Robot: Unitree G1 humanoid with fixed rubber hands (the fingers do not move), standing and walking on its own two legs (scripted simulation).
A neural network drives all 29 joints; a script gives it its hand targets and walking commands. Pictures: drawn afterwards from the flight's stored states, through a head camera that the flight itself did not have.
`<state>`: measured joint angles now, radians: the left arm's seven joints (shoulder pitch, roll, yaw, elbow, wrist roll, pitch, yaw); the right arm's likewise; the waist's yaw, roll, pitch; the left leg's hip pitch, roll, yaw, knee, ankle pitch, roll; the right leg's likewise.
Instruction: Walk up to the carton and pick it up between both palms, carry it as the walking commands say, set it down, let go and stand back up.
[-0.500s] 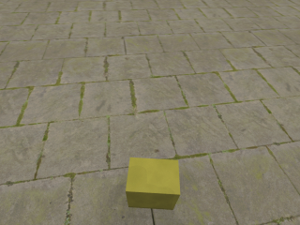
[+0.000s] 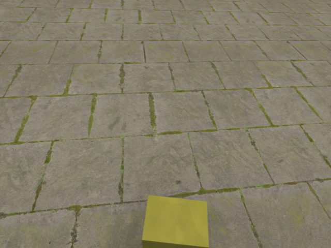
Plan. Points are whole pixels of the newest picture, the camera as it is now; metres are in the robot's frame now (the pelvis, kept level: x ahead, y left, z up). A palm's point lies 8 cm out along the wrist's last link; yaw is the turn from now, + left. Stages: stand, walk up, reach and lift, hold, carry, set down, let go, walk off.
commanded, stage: walk up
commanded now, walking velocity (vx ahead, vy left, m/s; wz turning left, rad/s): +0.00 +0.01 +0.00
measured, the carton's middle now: (173, 228) +0.33 -0.07 -0.62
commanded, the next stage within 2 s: stand in 0.18 s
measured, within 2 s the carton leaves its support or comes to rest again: neither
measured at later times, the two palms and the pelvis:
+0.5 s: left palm out of the picture +0.00 +0.22 -0.15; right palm out of the picture +0.01 -0.22 -0.14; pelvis +0.00 +0.00 +0.00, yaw -3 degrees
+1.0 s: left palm out of the picture +0.12 +0.20 -0.15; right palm out of the picture +0.11 -0.23 -0.15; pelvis -0.05 +0.00 -0.03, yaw -2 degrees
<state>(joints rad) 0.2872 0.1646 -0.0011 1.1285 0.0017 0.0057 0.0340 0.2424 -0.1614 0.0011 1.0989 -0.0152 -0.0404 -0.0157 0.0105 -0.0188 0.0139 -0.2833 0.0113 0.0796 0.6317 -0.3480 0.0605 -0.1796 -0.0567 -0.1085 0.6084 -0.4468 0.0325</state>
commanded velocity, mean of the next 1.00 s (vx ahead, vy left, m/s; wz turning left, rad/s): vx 0.00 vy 0.00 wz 0.00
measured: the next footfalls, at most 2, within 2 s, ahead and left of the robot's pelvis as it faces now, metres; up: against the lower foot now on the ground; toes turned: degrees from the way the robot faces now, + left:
right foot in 0.14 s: -0.01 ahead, -0.14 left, +0.00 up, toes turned -5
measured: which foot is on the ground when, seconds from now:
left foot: down 0.00-1.00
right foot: up 0.00-0.12, down 0.14-1.00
